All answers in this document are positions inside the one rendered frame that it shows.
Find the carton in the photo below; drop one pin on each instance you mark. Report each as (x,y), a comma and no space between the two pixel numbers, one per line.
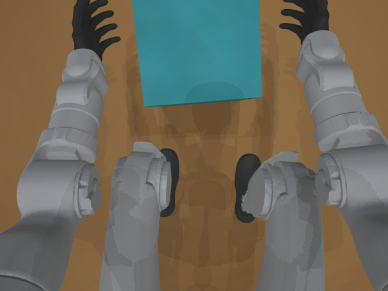
(198,51)

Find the robot right upper arm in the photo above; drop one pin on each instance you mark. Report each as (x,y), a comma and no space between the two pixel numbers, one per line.
(355,181)

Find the robot right hand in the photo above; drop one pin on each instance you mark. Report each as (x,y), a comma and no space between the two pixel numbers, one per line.
(315,17)

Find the robot right forearm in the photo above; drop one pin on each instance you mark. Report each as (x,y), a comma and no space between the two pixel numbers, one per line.
(335,103)

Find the robot left forearm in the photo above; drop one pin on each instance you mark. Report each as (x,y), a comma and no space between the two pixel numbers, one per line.
(76,115)

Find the robot left upper arm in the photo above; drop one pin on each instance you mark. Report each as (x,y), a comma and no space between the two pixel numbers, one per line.
(54,197)

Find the right robot thigh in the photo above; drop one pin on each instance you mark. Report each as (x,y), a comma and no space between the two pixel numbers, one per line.
(294,246)

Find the robot left hand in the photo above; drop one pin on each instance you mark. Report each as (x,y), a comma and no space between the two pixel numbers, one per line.
(84,34)

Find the robot right shin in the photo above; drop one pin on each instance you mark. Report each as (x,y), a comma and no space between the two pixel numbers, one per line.
(289,156)

